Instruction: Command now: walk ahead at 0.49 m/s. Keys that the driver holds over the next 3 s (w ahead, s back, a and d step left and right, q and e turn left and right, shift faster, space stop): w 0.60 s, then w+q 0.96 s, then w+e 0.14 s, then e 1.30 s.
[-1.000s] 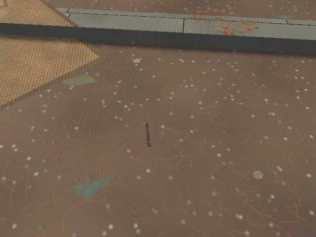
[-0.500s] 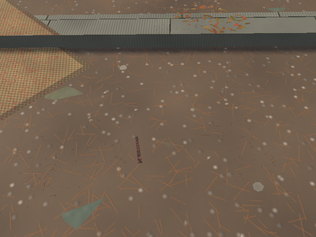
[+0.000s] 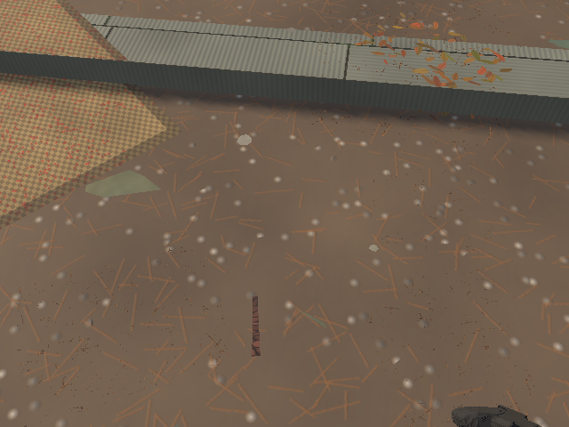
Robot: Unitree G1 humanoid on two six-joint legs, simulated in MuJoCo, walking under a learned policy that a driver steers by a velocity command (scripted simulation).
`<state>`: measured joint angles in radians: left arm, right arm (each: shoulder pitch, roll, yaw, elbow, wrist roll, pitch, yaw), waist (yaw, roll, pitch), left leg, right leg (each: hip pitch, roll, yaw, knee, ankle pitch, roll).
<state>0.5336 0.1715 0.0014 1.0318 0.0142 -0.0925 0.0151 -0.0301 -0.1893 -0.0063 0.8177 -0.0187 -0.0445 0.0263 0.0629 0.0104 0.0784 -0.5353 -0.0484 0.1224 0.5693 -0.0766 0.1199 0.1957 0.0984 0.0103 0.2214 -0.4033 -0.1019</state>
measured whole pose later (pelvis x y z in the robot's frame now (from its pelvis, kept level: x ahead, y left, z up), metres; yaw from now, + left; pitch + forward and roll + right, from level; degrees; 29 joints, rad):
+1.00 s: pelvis +0.54 -0.04 +0.02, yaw +10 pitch +0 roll -1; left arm 0.44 0.17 0.03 1.05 0.02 -0.11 0.02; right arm 0.10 -0.20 -0.04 0.91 -0.02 -0.02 0.04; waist 0.03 0.03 0.05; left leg -0.64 0.07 0.06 0.77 0.00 0.08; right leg 0.06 0.06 -0.24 0.21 -0.28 -0.07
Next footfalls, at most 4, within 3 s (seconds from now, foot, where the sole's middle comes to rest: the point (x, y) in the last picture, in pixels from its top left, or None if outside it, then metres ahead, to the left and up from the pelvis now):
0.04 left None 0.19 0.06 -0.76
0.58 right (367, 403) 0.49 -0.11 -0.76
1.14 left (290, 299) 0.74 0.08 -0.76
1.70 right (291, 188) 1.11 0.10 -0.76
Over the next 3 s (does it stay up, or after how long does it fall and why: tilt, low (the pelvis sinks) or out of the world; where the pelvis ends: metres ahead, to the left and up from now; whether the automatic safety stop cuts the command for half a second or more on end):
stays up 1.02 0.13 0.02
